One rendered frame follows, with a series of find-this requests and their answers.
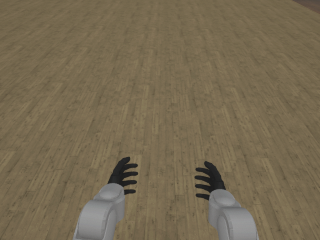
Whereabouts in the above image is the robot right hand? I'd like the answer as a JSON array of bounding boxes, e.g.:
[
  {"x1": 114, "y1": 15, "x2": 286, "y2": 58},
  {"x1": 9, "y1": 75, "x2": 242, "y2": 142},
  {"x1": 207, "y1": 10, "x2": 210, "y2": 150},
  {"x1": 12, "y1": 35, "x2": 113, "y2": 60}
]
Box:
[{"x1": 194, "y1": 161, "x2": 226, "y2": 201}]

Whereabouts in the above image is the robot left forearm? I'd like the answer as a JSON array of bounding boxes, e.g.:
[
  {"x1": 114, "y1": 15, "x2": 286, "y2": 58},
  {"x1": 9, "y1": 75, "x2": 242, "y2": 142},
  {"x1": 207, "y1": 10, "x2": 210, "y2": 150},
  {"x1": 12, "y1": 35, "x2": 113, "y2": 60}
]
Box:
[{"x1": 72, "y1": 183, "x2": 125, "y2": 240}]

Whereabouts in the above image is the robot left hand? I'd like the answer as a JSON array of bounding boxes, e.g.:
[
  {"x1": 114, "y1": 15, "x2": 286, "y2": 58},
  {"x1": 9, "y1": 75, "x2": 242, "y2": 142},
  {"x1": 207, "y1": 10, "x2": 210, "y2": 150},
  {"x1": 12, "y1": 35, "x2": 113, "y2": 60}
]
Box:
[{"x1": 107, "y1": 156, "x2": 138, "y2": 195}]

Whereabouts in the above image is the robot right forearm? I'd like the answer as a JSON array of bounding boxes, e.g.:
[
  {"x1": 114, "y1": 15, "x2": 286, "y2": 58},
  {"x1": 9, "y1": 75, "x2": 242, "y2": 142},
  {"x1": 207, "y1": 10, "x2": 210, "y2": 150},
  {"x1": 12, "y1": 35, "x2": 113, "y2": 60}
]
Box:
[{"x1": 208, "y1": 189, "x2": 259, "y2": 240}]

